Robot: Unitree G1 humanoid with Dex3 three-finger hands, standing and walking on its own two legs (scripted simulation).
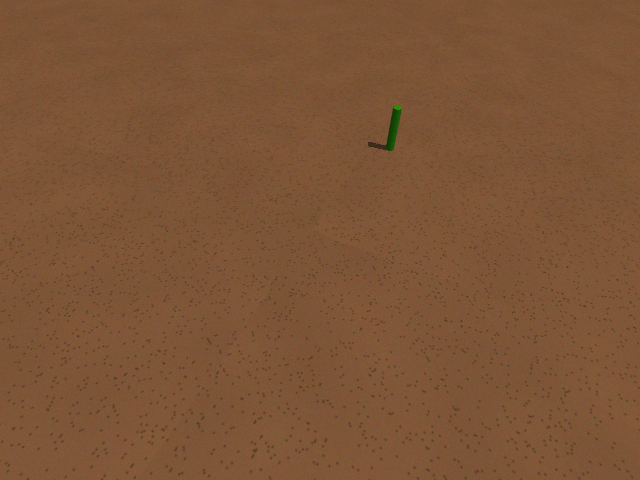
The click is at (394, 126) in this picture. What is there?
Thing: slim round
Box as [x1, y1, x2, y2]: [386, 105, 401, 150]
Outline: 397,105 393,107 386,144 386,149 388,150 393,149 401,107
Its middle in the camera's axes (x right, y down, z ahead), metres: +0.40 -0.61 +2.05
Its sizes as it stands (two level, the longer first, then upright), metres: 0.044 0.044 0.244
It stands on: the floor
